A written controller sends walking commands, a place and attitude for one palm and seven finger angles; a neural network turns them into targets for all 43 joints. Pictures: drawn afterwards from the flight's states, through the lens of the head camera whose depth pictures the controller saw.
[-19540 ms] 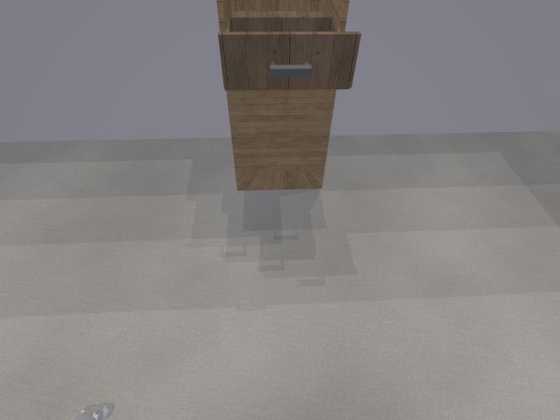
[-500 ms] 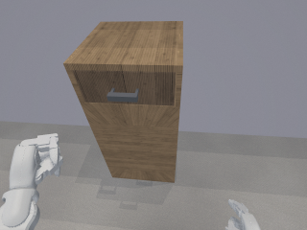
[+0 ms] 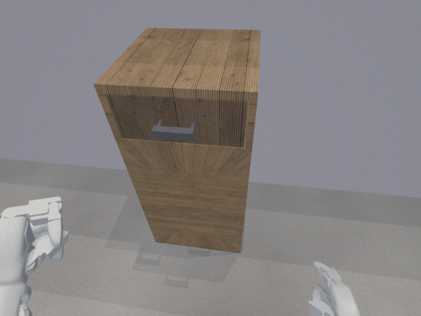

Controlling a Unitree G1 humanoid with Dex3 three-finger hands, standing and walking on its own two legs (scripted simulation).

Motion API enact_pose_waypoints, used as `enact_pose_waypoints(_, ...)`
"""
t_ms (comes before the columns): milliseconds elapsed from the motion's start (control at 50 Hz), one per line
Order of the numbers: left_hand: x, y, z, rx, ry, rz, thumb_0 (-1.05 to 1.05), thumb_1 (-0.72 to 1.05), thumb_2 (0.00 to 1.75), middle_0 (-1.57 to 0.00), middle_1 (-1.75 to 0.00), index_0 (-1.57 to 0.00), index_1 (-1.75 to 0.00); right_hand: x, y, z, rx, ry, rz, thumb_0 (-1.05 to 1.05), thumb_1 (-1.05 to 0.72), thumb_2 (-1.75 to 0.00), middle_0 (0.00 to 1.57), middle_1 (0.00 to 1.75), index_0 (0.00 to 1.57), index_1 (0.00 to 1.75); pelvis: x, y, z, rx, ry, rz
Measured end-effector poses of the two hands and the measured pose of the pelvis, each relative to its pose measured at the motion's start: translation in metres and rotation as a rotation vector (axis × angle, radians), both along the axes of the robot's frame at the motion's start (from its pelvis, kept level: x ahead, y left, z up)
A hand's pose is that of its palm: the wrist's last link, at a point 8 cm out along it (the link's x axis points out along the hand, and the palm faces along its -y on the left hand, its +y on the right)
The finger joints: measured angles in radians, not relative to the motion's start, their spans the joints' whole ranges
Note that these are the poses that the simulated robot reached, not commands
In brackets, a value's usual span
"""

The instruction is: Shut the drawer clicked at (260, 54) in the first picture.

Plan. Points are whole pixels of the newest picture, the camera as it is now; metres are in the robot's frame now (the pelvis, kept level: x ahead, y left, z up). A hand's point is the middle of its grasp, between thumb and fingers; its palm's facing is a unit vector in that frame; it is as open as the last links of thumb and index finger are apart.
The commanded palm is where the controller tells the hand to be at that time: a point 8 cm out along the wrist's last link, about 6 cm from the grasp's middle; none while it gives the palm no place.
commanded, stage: step back with the hand held close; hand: left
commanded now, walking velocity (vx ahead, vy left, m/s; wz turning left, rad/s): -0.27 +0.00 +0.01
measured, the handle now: (175, 128) +0.58 +0.18 +0.03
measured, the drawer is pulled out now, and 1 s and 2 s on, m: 0.00 0.00 0.00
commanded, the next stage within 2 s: stop stepping back and stand still in 1.18 s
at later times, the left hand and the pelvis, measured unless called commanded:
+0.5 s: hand (30, 254) +0.15 +0.26 +0.16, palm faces +0.28 -0.80 -0.53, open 3.3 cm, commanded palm +0.09 +0.30 +0.17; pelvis -0.05 +0.03 -0.01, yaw -2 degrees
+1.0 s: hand out of the picture +0.09 +0.29 +0.17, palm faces +0.33 -0.82 -0.47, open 3.3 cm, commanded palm +0.03 +0.32 +0.17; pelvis -0.11 +0.04 +0.00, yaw -2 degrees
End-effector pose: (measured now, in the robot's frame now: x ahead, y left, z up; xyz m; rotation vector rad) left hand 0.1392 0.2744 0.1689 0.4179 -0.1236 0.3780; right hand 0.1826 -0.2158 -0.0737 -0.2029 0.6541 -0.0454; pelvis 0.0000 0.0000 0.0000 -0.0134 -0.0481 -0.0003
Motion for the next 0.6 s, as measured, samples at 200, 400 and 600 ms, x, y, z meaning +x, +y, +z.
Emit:
enact_pose_waypoints(200, 0.022, 0.011, 0.005, 0.107, 0.026, -0.094, 0.02, 0.89, 0.90, -1.40, -1.60, -1.40, -1.60, -0.025, -0.017, -0.004, -0.015, 0.096, -0.115, 0.01, -0.90, -0.90, 0.20, 0.30, 0.20, 0.30, -0.008, 0.011, 0.000, -0.002, 0.050, -0.041)
enact_pose_waypoints(400, -0.006, 0.017, 0.002, 0.149, 0.058, -0.162, 0.02, 0.89, 0.90, -1.40, -1.60, -1.40, -1.59, -0.064, -0.015, -0.002, -0.079, 0.144, -0.150, 0.01, -0.90, -0.90, 0.20, 0.30, 0.20, 0.30, -0.034, 0.021, -0.004, 0.000, 0.068, -0.036)
enact_pose_waypoints(600, -0.051, 0.031, 0.007, 0.179, -0.012, -0.077, 0.02, 0.89, 0.90, -1.40, -1.60, -1.40, -1.59, -0.081, 0.009, -0.010, -0.030, 0.064, -0.099, 0.01, -0.90, -0.90, 0.20, 0.30, 0.20, 0.30, -0.068, 0.028, -0.012, -0.007, 0.052, -0.028)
